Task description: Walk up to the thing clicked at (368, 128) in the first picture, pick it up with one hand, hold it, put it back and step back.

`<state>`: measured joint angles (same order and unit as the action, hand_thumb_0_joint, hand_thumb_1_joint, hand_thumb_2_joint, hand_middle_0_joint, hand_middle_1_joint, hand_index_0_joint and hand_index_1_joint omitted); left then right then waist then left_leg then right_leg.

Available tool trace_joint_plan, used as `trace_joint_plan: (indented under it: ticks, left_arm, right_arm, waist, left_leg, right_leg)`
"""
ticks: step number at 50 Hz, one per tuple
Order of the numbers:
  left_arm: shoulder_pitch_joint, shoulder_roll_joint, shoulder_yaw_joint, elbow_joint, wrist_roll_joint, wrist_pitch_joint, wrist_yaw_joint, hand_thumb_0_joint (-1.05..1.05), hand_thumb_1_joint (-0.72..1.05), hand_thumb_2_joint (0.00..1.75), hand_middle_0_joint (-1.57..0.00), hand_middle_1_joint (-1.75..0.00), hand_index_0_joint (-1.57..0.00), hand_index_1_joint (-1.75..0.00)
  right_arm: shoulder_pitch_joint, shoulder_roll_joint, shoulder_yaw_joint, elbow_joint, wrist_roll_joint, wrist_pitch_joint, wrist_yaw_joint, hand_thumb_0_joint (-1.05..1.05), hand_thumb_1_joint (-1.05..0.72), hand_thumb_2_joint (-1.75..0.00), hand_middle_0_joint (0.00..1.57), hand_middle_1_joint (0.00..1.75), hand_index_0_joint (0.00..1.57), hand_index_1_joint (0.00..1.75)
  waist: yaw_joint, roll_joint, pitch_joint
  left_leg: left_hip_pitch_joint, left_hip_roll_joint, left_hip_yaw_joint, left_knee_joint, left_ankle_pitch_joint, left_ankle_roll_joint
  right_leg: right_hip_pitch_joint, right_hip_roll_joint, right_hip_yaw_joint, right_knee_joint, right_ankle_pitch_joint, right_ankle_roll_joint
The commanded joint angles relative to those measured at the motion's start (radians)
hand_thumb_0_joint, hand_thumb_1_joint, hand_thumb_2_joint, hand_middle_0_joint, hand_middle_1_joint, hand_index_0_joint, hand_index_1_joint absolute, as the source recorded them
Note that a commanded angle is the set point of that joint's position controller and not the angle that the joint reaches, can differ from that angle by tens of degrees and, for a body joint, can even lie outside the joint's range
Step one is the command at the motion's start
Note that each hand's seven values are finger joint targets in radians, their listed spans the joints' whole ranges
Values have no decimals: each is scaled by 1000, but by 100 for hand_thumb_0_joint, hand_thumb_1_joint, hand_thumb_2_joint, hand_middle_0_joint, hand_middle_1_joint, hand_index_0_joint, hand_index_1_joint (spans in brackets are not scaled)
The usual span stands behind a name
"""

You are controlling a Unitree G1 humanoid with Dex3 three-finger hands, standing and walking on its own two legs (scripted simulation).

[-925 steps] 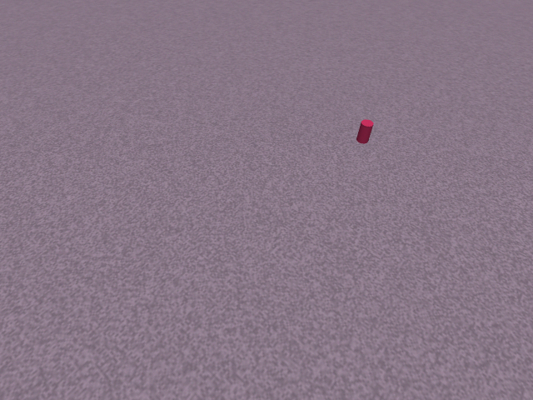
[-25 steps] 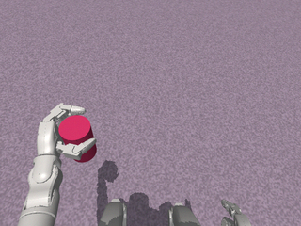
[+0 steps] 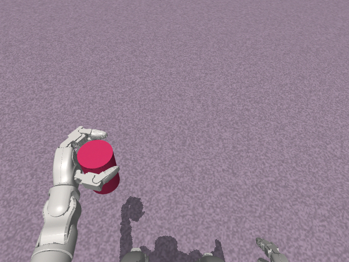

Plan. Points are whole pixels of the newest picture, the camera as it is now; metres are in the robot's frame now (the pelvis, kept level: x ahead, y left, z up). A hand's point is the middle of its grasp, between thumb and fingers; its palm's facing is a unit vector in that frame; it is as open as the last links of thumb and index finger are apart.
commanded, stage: lift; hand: left
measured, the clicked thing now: (100, 168) +0.34 +0.17 +0.00
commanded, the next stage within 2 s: hold in 0.40 s
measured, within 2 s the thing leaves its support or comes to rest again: neither
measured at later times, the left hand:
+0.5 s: hand (99, 152) +0.35 +0.16 +0.06, palm faces +0.11 -0.99 -0.02, open 9.9 cm
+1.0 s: hand (94, 155) +0.33 +0.17 +0.08, palm faces +0.10 -0.99 -0.03, open 9.9 cm
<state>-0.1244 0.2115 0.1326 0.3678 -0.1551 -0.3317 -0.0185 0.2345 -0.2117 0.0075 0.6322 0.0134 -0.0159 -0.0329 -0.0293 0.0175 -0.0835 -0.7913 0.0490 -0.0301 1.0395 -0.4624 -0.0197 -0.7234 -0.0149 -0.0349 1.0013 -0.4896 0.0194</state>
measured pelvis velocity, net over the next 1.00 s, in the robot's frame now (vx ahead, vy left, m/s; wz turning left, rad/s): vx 0.00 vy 0.00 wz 0.00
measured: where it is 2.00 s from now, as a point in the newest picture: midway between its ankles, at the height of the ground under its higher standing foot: outside the picture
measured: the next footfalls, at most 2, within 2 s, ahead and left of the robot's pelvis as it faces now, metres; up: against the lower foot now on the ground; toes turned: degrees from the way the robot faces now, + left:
none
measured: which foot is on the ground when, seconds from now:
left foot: down 0.00-1.00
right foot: down 0.00-1.00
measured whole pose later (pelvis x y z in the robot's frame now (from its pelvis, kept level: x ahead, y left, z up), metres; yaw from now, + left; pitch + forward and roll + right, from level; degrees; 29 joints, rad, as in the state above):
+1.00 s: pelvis +0.00 +0.00 +0.03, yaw +0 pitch +6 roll -1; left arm -0.12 0.19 0.11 0.41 -0.15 -0.34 -0.01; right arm 0.23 -0.21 0.00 0.64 0.01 0.01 -0.02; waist -0.02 0.01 -0.03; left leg -0.56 0.04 -0.01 0.86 -0.39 -0.02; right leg -0.50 -0.02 -0.02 0.82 -0.42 0.02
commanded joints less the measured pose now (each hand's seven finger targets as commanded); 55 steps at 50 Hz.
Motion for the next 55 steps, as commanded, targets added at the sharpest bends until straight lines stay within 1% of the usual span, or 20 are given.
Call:
trace_joint_plan:
  ticks: [1,2,3,4,11,16,17,23,30,36,37,39,41,42,43,46,47,50,54,55]
  left_arm:
    - [-263,114,57,-221,-21,-81,-3,0,14,123,-122,-136,-123,-136]
    - [-239,102,47,-205,-20,-76,-7,0,14,121,-120,-134,-122,-134]
    - [-320,143,70,-290,-24,-91,-5,0,14,121,-121,-135,-123,-135]
    - [-264,135,71,-211,-13,-81,-3,0,14,122,-121,-135,-122,-135]
    - [-244,99,48,-198,-22,-86,-16,0,19,122,-120,-134,-122,-134]
    - [-297,139,74,-243,-22,-100,-12,0,17,123,-122,-136,-123,-136]
    - [-244,101,54,-194,-24,-95,-16,0,16,123,-122,-136,-123,-136]
    - [-270,113,61,-162,-16,-98,-19,0,19,123,-122,-136,-123,-136]
    - [-281,109,57,-197,-20,-98,-15,0,19,116,-125,-135,-126,-135]
    - [-316,111,51,-246,-11,-103,5,0,18,116,-125,-135,-126,-135]
    - [-278,82,35,-167,-9,-96,1,0,17,116,-125,-136,-126,-136]
    - [-300,114,55,-214,-1,-98,8,0,21,116,-124,-134,-125,-134]
    - [-300,93,27,-221,0,-95,6,0,22,116,-125,-135,-126,-135]
    - [-312,109,46,-242,-6,-97,8,0,18,116,-126,-136,-127,-136]
    - [-273,75,22,-186,-10,-90,1,0,21,116,-126,-136,-127,-135]
    - [-318,121,44,-240,-3,-91,6,0,19,116,-124,-135,-126,-135]
    - [-270,77,15,-176,-2,-80,2,0,19,116,-125,-135,-126,-135]
    - [-294,88,22,-239,-10,-87,5,0,21,115,-124,-134,-125,-134]
    - [-256,58,7,-170,-11,-79,4,0,20,117,-124,-136,-126,-136]
    - [-285,78,10,-231,-9,-87,6,0,19,118,-124,-136,-125,-136]
  right_arm:
    - [10,-137,-53,-105,-6,-33,-5,0,-91,-90,20,30,20,30]
    - [-1,-134,-50,-116,-5,-32,-4,0,-91,-90,20,30,20,30]
    - [3,-136,-53,-109,-5,-33,-4,0,-91,-90,20,30,20,30]
    - [7,-132,-52,-102,-6,-29,-5,0,-91,-90,20,30,20,30]
    - [-4,-137,-50,-116,-8,-21,-3,0,-91,-90,20,30,20,30]
    - [-1,-141,-54,-109,-6,-18,-3,0,-91,-90,20,30,20,30]
    - [-2,-136,-50,-112,-10,-16,-1,0,-91,-90,20,30,20,30]
    - [-17,-139,-55,-113,-7,-13,0,0,-91,-90,20,30,20,30]
    - [-9,-145,-61,-108,-8,-10,3,0,-93,-90,20,30,20,30]
    - [-26,-135,-54,-111,-7,-12,2,0,-92,-90,20,30,20,30]
    - [-23,-137,-55,-106,-10,-12,3,0,-93,-90,20,30,20,30]
    - [-24,-136,-56,-109,-10,-11,1,0,-92,-90,20,30,20,30]
    - [-32,-133,-54,-115,-7,-13,3,0,-92,-90,20,30,20,30]
    - [-34,-139,-57,-113,-6,-14,2,0,-93,-90,20,30,20,30]
    - [-37,-141,-56,-115,-5,-16,3,0,-92,-90,20,30,20,30]
    - [-41,-136,-57,-113,-4,-21,1,0,-92,-90,20,30,20,30]
    - [-43,-134,-53,-117,-2,-21,2,0,-93,-91,20,30,20,30]
    - [-49,-138,-56,-119,0,-28,5,0,-92,-90,20,30,20,30]
    - [-51,-137,-54,-114,0,-36,6,0,-92,-90,20,30,20,30]
    - [-49,-135,-52,-117,-2,-35,6,0,-92,-90,20,30,20,30]
  waist:
    - [-12,16,-323]
    - [-9,-4,-295]
    - [-6,29,-305]
    - [-2,12,-300]
    - [-9,-2,-304]
    - [0,15,-303]
    - [-7,-3,-302]
    - [-4,-3,-240]
    - [-2,15,-292]
    - [0,21,-238]
    - [-7,20,-235]
    - [4,18,-237]
    - [0,14,-226]
    - [6,30,-238]
    - [-5,18,-211]
    - [9,31,-233]
    - [-3,3,-206]
    - [10,26,-200]
    - [-2,-10,-178]
    - [2,5,-208]
  left_leg:
    - [264,-28,4,-161,275,22]
    - [246,-31,9,-164,267,25]
    - [246,-34,14,-169,255,24]
    - [246,-34,16,-172,257,25]
    - [299,-33,16,-193,305,24]
    - [327,-34,24,-202,340,26]
    - [327,-33,22,-202,348,28]
    - [307,-39,31,-228,299,26]
    - [379,-35,28,-244,363,25]
    - [375,-32,27,-277,316,18]
    - [383,-31,25,-279,314,19]
    - [374,-34,27,-287,300,17]
    - [386,-32,25,-304,269,15]
    - [396,-31,27,-305,276,14]
    - [398,-27,17,-315,268,12]
    - [402,-32,26,-314,273,13]
    - [393,-31,23,-321,256,14]
    - [402,-26,19,-342,224,8]
    - [400,-27,18,-338,247,12]
    - [412,-27,20,-335,266,13]
  right_leg:
    - [149,30,-8,-151,336,-26]
    - [156,29,-5,-164,338,-21]
    - [173,26,0,-169,332,-21]
    - [181,25,0,-174,335,-20]
    - [217,29,-1,-195,379,-19]
    - [236,27,5,-204,411,-17]
    - [243,28,4,-207,420,-17]
    - [246,23,8,-235,387,-13]
    - [281,29,2,-241,421,-19]
    - [277,29,-4,-258,377,-21]
    - [268,30,-3,-262,365,-22]
    - [292,28,-4,-269,361,-22]
    - [283,31,-8,-277,327,-24]
    - [288,30,-7,-280,330,-25]
    - [281,34,-14,-279,317,-26]
    - [300,30,-7,-290,326,-24]
    - [294,31,-11,-293,313,-23]
    - [284,35,-20,-300,274,-30]
    - [288,33,-17,-302,300,-24]
    - [298,31,-15,-301,317,-24]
